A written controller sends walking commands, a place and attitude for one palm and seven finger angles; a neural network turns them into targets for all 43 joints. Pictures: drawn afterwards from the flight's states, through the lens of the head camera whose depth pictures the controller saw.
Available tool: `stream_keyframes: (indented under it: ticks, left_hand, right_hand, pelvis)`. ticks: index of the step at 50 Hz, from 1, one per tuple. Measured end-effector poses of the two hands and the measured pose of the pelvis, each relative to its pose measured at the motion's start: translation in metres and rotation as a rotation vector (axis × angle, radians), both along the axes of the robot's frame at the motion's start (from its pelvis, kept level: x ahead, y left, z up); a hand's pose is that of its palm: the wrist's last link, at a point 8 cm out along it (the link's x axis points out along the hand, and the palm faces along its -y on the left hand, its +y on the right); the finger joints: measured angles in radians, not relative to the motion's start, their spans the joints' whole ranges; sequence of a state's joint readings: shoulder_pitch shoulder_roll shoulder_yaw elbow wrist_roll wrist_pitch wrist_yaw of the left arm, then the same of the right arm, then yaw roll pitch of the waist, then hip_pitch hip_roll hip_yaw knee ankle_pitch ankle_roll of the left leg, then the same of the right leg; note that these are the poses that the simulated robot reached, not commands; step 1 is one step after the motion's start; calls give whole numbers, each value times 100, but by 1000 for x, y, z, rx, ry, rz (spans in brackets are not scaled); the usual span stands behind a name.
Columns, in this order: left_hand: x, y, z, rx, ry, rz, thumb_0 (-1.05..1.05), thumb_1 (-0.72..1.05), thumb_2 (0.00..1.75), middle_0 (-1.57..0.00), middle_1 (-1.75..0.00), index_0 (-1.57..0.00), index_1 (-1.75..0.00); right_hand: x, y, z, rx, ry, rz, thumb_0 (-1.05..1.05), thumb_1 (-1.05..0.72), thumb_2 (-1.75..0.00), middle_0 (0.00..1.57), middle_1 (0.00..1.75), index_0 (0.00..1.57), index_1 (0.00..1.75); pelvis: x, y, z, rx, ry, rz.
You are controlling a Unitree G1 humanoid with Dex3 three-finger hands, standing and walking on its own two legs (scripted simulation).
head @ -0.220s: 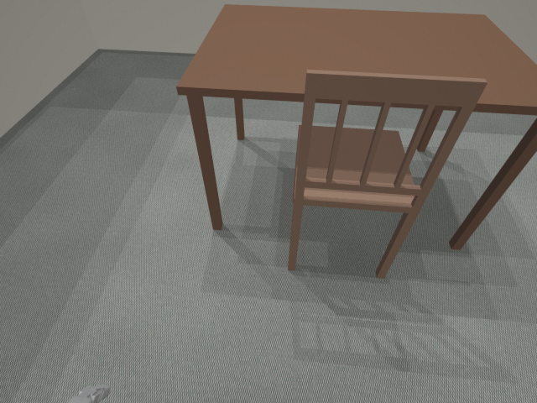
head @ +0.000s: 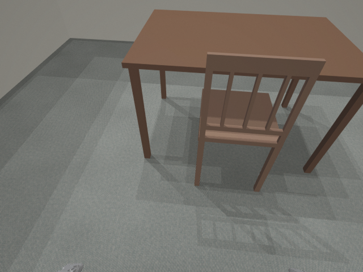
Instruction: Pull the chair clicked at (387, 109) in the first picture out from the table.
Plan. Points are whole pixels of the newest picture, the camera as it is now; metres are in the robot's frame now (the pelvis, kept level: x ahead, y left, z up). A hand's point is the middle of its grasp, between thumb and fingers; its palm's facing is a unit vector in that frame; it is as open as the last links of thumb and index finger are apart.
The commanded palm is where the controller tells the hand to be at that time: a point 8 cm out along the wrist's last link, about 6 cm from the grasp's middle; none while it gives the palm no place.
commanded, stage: stand and wait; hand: left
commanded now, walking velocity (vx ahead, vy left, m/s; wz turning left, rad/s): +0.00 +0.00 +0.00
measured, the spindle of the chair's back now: (251, 103) +0.79 -0.24 -0.09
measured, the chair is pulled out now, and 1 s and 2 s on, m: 0.00 0.00 0.00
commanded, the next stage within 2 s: look at it before walking up in 0.60 s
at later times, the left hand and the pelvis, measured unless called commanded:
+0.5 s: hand out of the picture +0.05 +0.24 -0.15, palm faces -0.02 -0.94 -0.33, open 7.4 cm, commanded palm none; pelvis -0.01 -0.01 +0.00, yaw +0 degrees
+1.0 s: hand out of the picture +0.06 +0.24 -0.15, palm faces -0.02 -0.94 -0.33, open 7.4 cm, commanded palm none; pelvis -0.01 -0.01 +0.01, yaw +0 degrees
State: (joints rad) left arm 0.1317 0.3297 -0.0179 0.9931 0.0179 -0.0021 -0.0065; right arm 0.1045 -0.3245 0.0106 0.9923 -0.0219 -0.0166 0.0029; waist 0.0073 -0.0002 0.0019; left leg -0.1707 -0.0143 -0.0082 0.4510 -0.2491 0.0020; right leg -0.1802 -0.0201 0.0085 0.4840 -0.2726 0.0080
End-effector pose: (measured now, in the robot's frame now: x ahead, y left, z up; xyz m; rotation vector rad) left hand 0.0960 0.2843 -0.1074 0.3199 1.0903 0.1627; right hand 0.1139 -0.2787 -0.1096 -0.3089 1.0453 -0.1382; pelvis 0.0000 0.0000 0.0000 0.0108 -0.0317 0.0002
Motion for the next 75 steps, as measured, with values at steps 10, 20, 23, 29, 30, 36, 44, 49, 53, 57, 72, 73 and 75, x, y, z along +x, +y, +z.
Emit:
stream_keyframes:
  ticks: [10,20,23,29,30,36,44,49,53,57,72,73,75]
  left_hand:
    - [-34,-2,-6,-3,81,33,1,90,90,-21,-30,-20,-30]
    - [-55,0,-8,4,140,51,1,90,90,-21,-30,-20,-30]
    - [-56,0,-8,4,140,53,1,90,90,-21,-30,-20,-30]
    - [-52,-2,-7,3,126,49,1,90,90,-20,-30,-20,-30]
    - [-51,-2,-7,2,123,48,1,90,90,-20,-30,-20,-30]
    - [-45,-4,-5,0,103,42,1,90,90,-20,-30,-20,-30]
    - [-43,-4,-5,-1,100,41,1,90,90,-20,-30,-20,-30]
    - [-46,-4,-6,-1,115,45,1,90,90,-20,-30,-20,-30]
    - [-48,-3,-6,0,128,49,1,90,90,-20,-30,-20,-30]
    - [-50,-3,-7,-1,140,53,1,90,90,-20,-30,-20,-30]
    - [-38,-4,-8,-2,128,48,1,90,90,-20,-30,-20,-30]
    - [-37,-5,-9,-2,132,45,1,90,90,-20,-30,-20,-30]
    - [-37,-9,-12,-7,145,35,1,91,90,-20,-30,-20,-30]
  right_hand:
    - [-34,-10,-6,-9,92,-24,1,-91,-90,21,30,21,30]
    - [-69,-17,-11,-14,180,-58,1,-91,-90,21,30,21,30]
    - [-74,-17,-11,-13,191,-63,1,-91,-90,21,30,21,30]
    - [-76,-16,-12,-8,189,-67,1,-91,-90,21,30,21,30]
    - [-76,-16,-11,-7,187,-67,1,-91,-90,21,30,21,30]
    - [-71,-15,-10,-4,168,-64,1,-91,-90,21,30,21,30]
    - [-66,-16,-9,-6,158,-58,1,-91,-90,21,30,21,30]
    - [-66,-16,-9,-9,167,-55,1,-91,-90,21,30,21,30]
    - [-66,-16,-9,-9,179,-55,1,-91,-90,21,30,21,30]
    - [-64,-16,-9,-10,187,-56,1,-91,-90,21,30,21,30]
    - [-48,-15,-7,-13,146,-67,1,-91,-90,21,30,21,30]
    - [-48,-14,-8,-11,139,-76,1,-91,-90,21,30,21,30]
    - [-50,-10,-10,-2,127,-96,1,-91,-90,21,30,21,30]
  pelvis:
    - [-8,-6,2,-3,-1,3]
    - [-13,-8,4,-5,-1,2]
    - [-14,-8,4,-5,-2,3]
    - [-16,-8,5,-4,-3,1]
    - [-16,-9,5,-4,-3,1]
    - [-17,-9,5,-4,-5,0]
    - [-17,-9,6,-4,-1,1]
    - [-15,-9,6,-4,3,2]
    - [-13,-9,6,-5,7,3]
    - [-11,-9,6,-5,9,3]
    - [-5,-9,6,-6,7,-22]
    - [-6,-9,5,-5,9,-31]
    - [-7,-8,3,-4,11,-51]
